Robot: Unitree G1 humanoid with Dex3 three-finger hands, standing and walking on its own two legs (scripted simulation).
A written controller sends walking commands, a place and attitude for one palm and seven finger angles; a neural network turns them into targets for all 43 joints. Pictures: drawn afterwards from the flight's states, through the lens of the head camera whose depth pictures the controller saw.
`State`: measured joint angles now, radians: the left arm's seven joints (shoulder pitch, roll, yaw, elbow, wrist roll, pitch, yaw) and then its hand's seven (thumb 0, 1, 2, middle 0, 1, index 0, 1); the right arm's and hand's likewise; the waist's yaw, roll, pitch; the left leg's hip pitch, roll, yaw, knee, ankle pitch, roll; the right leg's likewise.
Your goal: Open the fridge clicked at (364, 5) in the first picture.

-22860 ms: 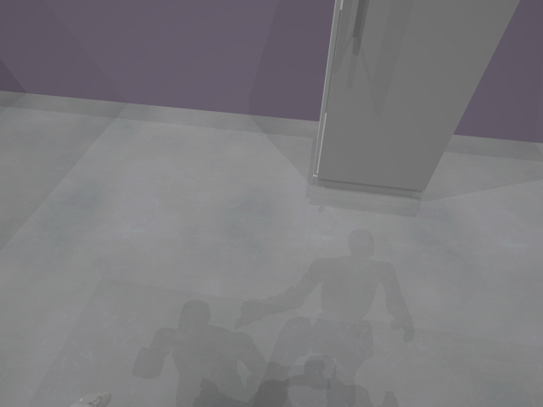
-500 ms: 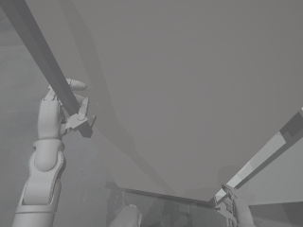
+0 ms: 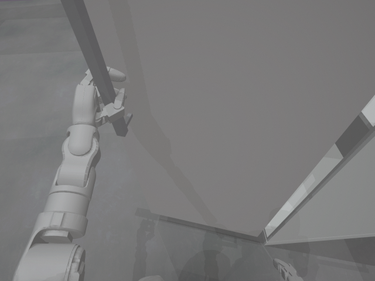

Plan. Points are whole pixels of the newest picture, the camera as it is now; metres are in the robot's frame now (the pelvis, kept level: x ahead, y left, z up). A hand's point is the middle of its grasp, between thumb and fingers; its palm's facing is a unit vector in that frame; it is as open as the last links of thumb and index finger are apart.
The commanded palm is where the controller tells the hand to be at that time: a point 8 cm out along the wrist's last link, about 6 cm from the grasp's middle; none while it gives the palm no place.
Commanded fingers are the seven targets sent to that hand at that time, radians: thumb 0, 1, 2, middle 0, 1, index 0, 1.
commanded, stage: stop walking and hold the door back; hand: left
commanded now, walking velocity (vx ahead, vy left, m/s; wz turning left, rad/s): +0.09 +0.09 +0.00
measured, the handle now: (98, 45) +0.45 +0.18 +0.26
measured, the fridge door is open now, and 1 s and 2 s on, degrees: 73 74 74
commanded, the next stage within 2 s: loosen the grip on the handle in 0.54 s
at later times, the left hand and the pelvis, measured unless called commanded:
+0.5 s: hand (116, 112) +0.40 +0.16 +0.16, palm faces +0.04 -0.99 -0.15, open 5.5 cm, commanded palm +0.37 +0.23 +0.14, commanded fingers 0.00 0.90 0.90 -0.45 -1.40 -0.45 -1.40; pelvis +0.01 +0.04 +0.01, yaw -3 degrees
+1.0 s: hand (114, 110) +0.40 +0.16 +0.16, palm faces +0.06 -0.98 -0.19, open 11.7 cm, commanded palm +0.36 +0.21 +0.15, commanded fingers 0.00 -0.55 0.20 -0.33 -1.25 -0.33 -1.25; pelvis +0.01 +0.02 +0.00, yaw -2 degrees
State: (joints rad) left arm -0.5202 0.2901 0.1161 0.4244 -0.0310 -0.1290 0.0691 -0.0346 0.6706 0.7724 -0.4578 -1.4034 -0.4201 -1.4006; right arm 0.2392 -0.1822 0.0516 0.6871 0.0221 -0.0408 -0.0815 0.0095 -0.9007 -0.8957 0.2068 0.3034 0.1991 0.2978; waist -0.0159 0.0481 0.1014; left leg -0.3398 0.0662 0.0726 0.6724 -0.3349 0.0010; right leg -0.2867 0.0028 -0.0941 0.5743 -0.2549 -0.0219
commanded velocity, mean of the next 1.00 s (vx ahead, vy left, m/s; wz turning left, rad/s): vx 0.01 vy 0.01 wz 0.00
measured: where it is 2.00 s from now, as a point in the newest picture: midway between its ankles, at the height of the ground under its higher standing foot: outside the picture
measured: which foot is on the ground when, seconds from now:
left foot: up 0.00-0.22, down 0.24-1.00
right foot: down 0.00-1.00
